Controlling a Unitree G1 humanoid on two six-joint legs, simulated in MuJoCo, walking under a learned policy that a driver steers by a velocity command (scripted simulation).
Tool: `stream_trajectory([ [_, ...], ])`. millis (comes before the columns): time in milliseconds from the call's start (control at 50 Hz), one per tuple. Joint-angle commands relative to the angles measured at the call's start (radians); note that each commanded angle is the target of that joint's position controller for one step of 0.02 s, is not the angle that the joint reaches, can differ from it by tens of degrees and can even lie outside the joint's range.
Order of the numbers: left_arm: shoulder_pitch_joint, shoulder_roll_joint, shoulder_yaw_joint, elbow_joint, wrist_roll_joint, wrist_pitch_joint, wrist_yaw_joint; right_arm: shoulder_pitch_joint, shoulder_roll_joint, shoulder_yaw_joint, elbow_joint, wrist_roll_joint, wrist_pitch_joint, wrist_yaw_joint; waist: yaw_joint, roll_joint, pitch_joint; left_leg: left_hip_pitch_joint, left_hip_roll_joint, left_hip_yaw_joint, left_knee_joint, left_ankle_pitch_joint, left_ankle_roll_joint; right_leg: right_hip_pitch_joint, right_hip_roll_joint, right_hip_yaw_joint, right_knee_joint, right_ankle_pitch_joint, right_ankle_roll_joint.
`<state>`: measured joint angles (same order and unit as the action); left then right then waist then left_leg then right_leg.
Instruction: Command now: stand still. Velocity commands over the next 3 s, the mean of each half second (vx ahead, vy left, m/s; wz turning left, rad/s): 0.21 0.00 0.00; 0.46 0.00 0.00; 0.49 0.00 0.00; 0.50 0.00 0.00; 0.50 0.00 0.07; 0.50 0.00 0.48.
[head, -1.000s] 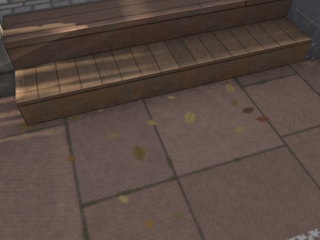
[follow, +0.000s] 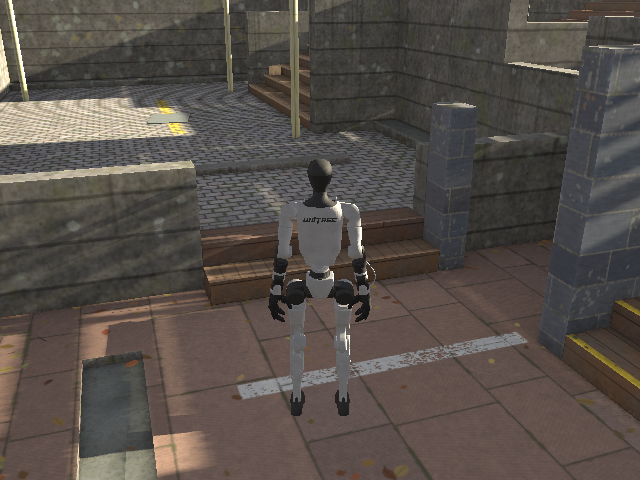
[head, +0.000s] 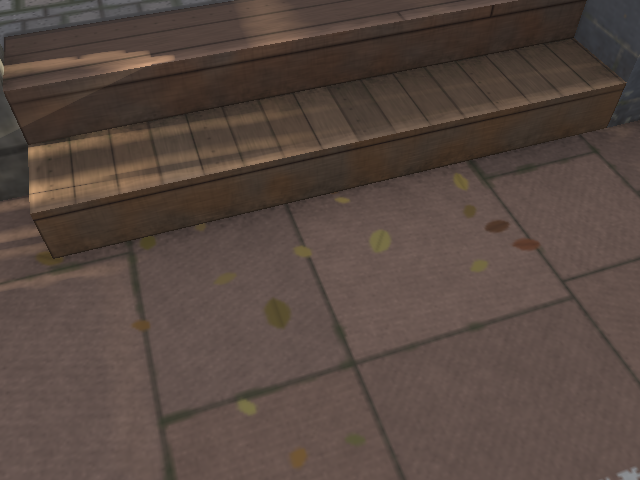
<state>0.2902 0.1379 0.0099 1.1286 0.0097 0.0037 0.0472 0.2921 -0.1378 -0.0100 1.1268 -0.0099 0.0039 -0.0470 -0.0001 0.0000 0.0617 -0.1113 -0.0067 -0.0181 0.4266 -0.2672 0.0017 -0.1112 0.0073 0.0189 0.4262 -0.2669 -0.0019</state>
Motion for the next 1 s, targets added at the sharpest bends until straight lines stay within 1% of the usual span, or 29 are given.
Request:
stream_trajectory([
  [20,0.068,0.069,0.006,0.001,0.0,-0.004,0.001,0.068,-0.069,-0.006,0.001,0.0,-0.004,-0.001,0.0,0.001,0.044,-0.049,0.074,-0.059,-0.075,0.157,0.029,-0.048,-0.074,0.059,-0.075,0.159,-0.029],
  [100,0.076,0.064,0.002,0.012,0.0,-0.005,-0.001,0.077,-0.064,-0.003,0.012,0.0,-0.004,0.001,0.0,0.001,0.048,-0.065,0.073,-0.061,-0.082,0.121,0.029,-0.064,-0.073,0.061,-0.082,0.122,-0.029],
  [120,0.088,0.06,0.001,0.017,0.001,-0.004,-0.002,0.088,-0.06,-0.001,0.017,-0.001,-0.004,0.002,0.0,0.001,0.027,-0.061,0.063,-0.058,-0.089,0.029,0.031,-0.061,-0.063,0.058,-0.088,0.031,-0.031],
  [160,0.097,0.088,0.014,0.01,0.003,0.004,-0.004,0.097,-0.088,-0.014,0.01,-0.003,0.005,0.004,0.0,0.002,0.048,-0.111,0.027,-0.051,-0.057,-0.271,0.059,-0.112,-0.026,0.049,-0.055,-0.268,-0.059],
  [200,0.097,0.086,0.016,-0.011,0.007,0.011,-0.01,0.099,-0.087,-0.017,-0.011,-0.007,0.011,0.01,-0.001,0.003,0.13,-0.202,0.029,-0.084,-0.049,-0.483,0.088,-0.206,-0.025,0.078,-0.042,-0.478,-0.086],
  [240,0.099,0.065,0.013,-0.028,0.008,0.001,-0.014,0.11,-0.07,-0.015,-0.025,-0.007,0.003,0.013,-0.004,0.008,0.153,-0.219,0.047,-0.125,-0.038,-0.471,0.103,-0.237,-0.037,0.107,-0.018,-0.456,-0.096],
  [300,0.076,0.072,0.018,-0.062,0.009,-0.022,-0.025,0.146,-0.103,-0.028,-0.035,-0.005,-0.016,0.02,-0.022,0.042,0.095,-0.144,0.087,-0.216,-0.081,-0.464,0.138,-0.258,-0.021,0.102,0.035,-0.374,-0.097],
  [360,0.013,0.037,0.011,-0.111,0.017,-0.05,-0.04,0.213,-0.161,-0.053,-0.016,-0.002,-0.024,0.021,-0.046,0.175,0.106,-0.053,0.22,-0.417,-0.233,-0.547,0.213,-0.33,0.037,-0.044,0.209,-0.189,-0.072],
  [400,0.036,0.04,0.012,-0.117,0.016,-0.071,-0.047,0.178,-0.159,-0.059,-0.028,-0.001,-0.026,0.025,-0.016,0.143,0.132,-0.164,0.227,-0.409,-0.227,-0.504,0.219,-0.22,0.024,-0.057,0.154,-0.172,-0.083],
  [420,0.119,0.032,0.013,-0.093,0.01,-0.08,-0.05,0.124,-0.155,-0.059,-0.047,0.0,-0.029,0.027,0.031,0.124,0.13,-0.263,0.189,-0.352,-0.177,-0.47,0.201,-0.079,0.029,-0.048,0.072,-0.173,-0.095],
  [440,0.263,0.046,0.02,-0.051,0.003,-0.089,-0.047,0.021,-0.138,-0.055,-0.087,0.005,-0.036,0.028,0.109,0.06,0.127,-0.426,0.119,-0.256,-0.06,-0.4,0.16,0.12,-0.005,0.04,-0.036,-0.185,-0.118],
  [460,0.406,0.14,0.048,-0.009,0.002,-0.094,-0.038,-0.08,-0.074,-0.038,-0.144,0.014,-0.054,0.034,0.172,-0.175,0.125,-0.612,-0.02,-0.044,0.241,-0.26,0.097,0.268,-0.165,0.34,-0.192,-0.362,-0.173],
  [480,0.501,0.207,0.07,0.022,0.003,-0.09,-0.039,-0.106,-0.082,-0.038,-0.18,-0.018,-0.071,0.042,0.18,-0.282,0.13,-0.743,-0.034,0.061,0.491,-0.243,0.086,0.331,-0.35,0.594,-0.274,-0.284,-0.234],
  [500,0.444,0.162,0.059,0.004,0.012,-0.087,-0.036,-0.118,-0.12,-0.048,-0.178,-0.04,-0.078,0.049,0.135,-0.129,0.154,-0.771,0.02,0.03,0.615,-0.217,0.095,0.28,-0.362,0.558,-0.245,-0.155,-0.247],
  [520,0.373,0.143,0.051,-0.022,0.017,-0.089,-0.038,-0.091,-0.095,-0.045,-0.167,-0.033,-0.085,0.057,0.093,-0.068,0.138,-0.746,0.042,0.019,0.662,-0.156,0.094,0.243,-0.333,0.48,-0.239,-0.051,-0.238],
  [540,0.318,0.138,0.047,-0.041,0.021,-0.093,-0.038,-0.088,-0.084,-0.044,-0.165,-0.024,-0.09,0.067,0.065,-0.054,0.122,-0.727,0.06,0.016,0.677,-0.101,0.089,0.219,-0.303,0.414,-0.255,-0.005,-0.229],
  [580,0.274,0.108,0.031,-0.05,0.015,-0.105,-0.035,-0.105,-0.091,-0.049,-0.176,-0.023,-0.083,0.081,0.035,-0.073,0.099,-0.697,0.068,0.041,0.648,-0.025,0.071,0.198,-0.24,0.284,-0.278,0.158,-0.203],
  [640,0.293,0.096,0.017,-0.035,0.008,-0.114,-0.031,-0.189,-0.073,-0.041,-0.221,-0.021,-0.066,0.087,0.025,-0.089,0.088,-0.659,0.035,0.103,0.548,0.048,0.058,0.164,-0.193,0.149,-0.265,0.461,-0.186],
  [720,0.267,0.132,0.012,-0.036,0.006,-0.121,-0.026,-0.316,-0.063,-0.025,-0.284,-0.008,-0.054,0.088,0.02,-0.13,0.096,-0.424,-0.01,0.155,0.253,0.14,0.08,0.043,-0.173,0.066,-0.28,0.591,-0.17],
  [760,0.258,0.157,0.014,-0.033,0.002,-0.127,-0.026,-0.261,-0.108,-0.039,-0.275,-0.006,-0.052,0.074,-0.019,-0.131,0.053,-0.279,-0.045,0.165,0.206,0.151,0.115,0.065,-0.197,0.047,-0.193,0.835,-0.157],
  [800,0.236,0.183,0.02,-0.034,0.001,-0.122,-0.022,-0.04,-0.155,-0.064,-0.203,-0.003,-0.063,0.058,-0.118,-0.102,-0.071,-0.05,-0.082,0.154,0.13,0.17,0.148,0.1,-0.186,0.013,0.083,0.992,-0.128],
  [820,0.232,0.189,0.021,-0.038,0.001,-0.118,-0.025,0.093,-0.184,-0.079,-0.157,-0.011,-0.069,0.049,-0.169,-0.087,-0.139,0.129,-0.048,0.121,0.09,0.154,0.163,0.015,-0.154,-0.003,0.281,0.864,-0.117],
  [840,0.265,0.134,0.009,-0.059,0.006,-0.114,-0.031,0.223,-0.269,-0.101,-0.138,-0.037,-0.074,0.043,-0.187,0.033,-0.243,0.313,0.192,-0.151,0.063,-0.074,0.199,-0.153,-0.092,-0.041,0.6,0.453,-0.112],
  [860,0.386,0.023,-0.003,-0.062,-0.024,-0.106,-0.04,0.209,-0.318,-0.105,-0.149,-0.045,-0.071,0.055,-0.101,0.211,-0.329,0.443,0.441,-0.674,-0.109,-0.142,0.345,-0.434,0.077,-0.017,0.96,-0.259,-0.086],
  [880,0.281,0.121,0.019,-0.081,-0.002,-0.102,-0.042,0.109,-0.274,-0.1,-0.153,-0.004,-0.067,0.062,-0.086,0.098,-0.218,0.309,0.388,-0.696,-0.213,-0.315,0.331,-0.521,0.016,0.05,0.997,-0.158,-0.107],
  [900,0.168,0.145,0.027,-0.121,0.007,-0.104,-0.049,-0.002,-0.205,-0.08,-0.176,0.005,-0.073,0.065,-0.053,0.054,-0.077,0.149,0.355,-0.524,-0.236,-0.282,0.297,-0.536,-0.036,0.037,0.942,-0.045,-0.114],
  [920,0.127,0.133,0.029,-0.128,0.01,-0.106,-0.052,-0.04,-0.16,-0.067,-0.175,0.0,-0.086,0.069,-0.029,0.007,-0.025,0.036,0.311,-0.417,-0.259,-0.128,0.274,-0.49,-0.065,0.034,0.888,0.004,-0.115],
  [960,0.151,0.096,0.028,-0.12,0.026,-0.083,-0.062,-0.018,-0.104,-0.045,-0.146,-0.004,-0.102,0.06,0.029,0.016,-0.011,-0.08,0.24,-0.256,-0.277,0.064,0.23,-0.389,-0.098,0.032,0.802,0.013,-0.098],
  [1000,0.142,0.074,0.029,-0.127,0.028,-0.066,-0.068,0.044,-0.106,-0.04,-0.118,-0.003,-0.117,0.054,0.044,0.026,-0.003,-0.094,0.216,-0.183,-0.286,0.202,0.226,-0.385,-0.1,0.009,0.749,0.017,-0.082],
])
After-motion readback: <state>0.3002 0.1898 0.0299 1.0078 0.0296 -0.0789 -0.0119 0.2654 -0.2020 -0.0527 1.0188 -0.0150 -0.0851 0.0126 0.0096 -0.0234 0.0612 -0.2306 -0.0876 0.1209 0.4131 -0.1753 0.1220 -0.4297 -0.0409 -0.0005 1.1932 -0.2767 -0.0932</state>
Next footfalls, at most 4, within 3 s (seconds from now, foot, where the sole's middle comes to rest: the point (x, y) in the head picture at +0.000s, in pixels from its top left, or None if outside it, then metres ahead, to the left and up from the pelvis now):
0.84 left None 0.39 0.06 -0.78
1.40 right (374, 394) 0.70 -0.09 -0.78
1.94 left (300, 290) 1.00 0.08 -0.78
2.46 right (364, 235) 1.19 -0.09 -0.78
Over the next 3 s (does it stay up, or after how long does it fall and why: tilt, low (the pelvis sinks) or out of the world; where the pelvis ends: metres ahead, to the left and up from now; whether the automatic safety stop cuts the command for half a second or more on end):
stays up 1.29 0.07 0.01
